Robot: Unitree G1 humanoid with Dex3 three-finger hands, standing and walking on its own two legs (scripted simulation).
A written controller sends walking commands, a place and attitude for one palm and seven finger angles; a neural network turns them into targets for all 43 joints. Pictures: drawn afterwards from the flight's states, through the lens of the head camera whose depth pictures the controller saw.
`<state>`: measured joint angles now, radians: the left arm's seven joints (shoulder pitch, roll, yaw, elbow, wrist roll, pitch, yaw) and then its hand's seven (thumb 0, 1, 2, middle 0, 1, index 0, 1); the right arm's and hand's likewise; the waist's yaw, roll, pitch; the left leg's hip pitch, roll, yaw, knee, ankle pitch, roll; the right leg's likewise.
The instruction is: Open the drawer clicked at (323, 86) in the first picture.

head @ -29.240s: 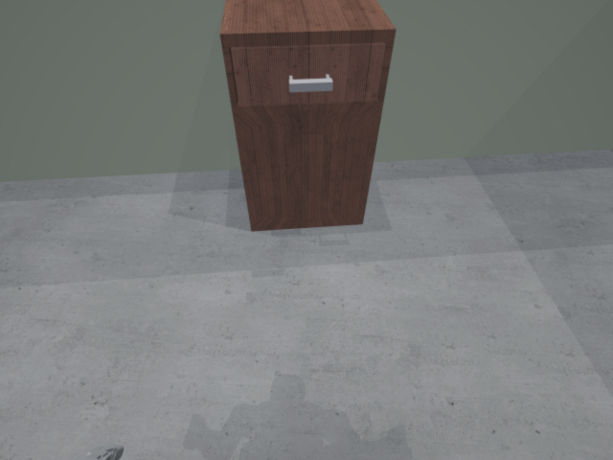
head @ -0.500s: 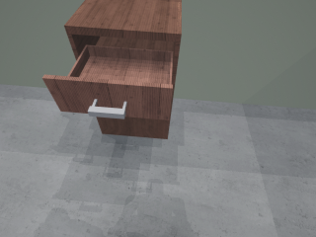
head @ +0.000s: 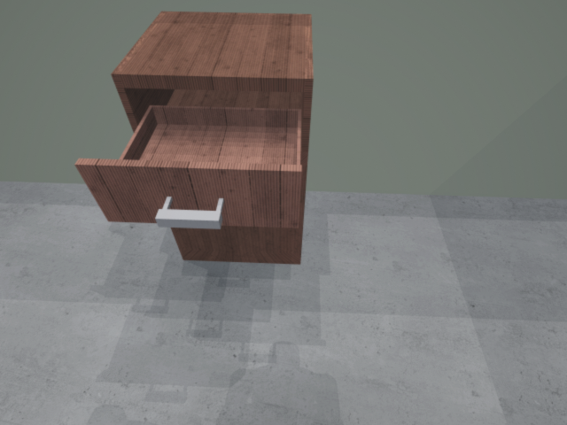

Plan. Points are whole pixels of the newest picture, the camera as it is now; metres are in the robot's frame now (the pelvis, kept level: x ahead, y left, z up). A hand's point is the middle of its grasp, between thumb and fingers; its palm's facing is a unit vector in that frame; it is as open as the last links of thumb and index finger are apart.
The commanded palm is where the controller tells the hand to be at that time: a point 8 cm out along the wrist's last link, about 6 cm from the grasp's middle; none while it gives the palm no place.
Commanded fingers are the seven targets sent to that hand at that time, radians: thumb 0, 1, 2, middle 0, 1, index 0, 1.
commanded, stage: let the arm hang, fingers relaxed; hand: left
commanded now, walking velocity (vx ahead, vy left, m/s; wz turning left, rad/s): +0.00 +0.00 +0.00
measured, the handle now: (192, 210) +0.53 +0.23 -0.07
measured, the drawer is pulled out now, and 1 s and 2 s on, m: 0.30 0.30 0.30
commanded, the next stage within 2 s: look to check the result in 0.16 s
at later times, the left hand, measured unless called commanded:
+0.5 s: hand out of the picture +0.00 +0.16 -0.17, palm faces +0.05 -0.98 -0.19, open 7.4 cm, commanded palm none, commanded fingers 0.00 0.90 0.90 -0.20 -0.30 -0.20 -0.30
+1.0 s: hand out of the picture +0.01 +0.16 -0.17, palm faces +0.05 -0.98 -0.20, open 7.3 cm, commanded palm none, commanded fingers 0.00 0.90 0.90 -0.20 -0.30 -0.20 -0.30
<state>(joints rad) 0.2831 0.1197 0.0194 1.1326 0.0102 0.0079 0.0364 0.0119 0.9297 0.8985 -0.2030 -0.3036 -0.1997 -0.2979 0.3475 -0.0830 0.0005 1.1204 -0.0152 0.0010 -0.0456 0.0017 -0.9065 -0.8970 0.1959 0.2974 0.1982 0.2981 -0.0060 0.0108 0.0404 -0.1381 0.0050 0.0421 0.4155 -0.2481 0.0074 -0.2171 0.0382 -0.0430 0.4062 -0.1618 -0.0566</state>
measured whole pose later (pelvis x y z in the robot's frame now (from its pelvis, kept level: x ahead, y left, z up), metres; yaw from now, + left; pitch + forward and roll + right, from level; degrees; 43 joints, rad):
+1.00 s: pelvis +0.02 -0.01 +0.00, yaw +0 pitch -1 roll +0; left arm 0.27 0.13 0.02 1.13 0.01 0.00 0.04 0.00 0.91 0.90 -0.20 -0.30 -0.20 -0.30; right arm 0.31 -0.11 -0.01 1.13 -0.01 0.00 -0.05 0.00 -0.91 -0.90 0.20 0.30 0.20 0.30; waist -0.01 0.02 0.06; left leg -0.10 0.02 0.04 0.38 -0.26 -0.01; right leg -0.18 0.05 -0.05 0.38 -0.18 -0.07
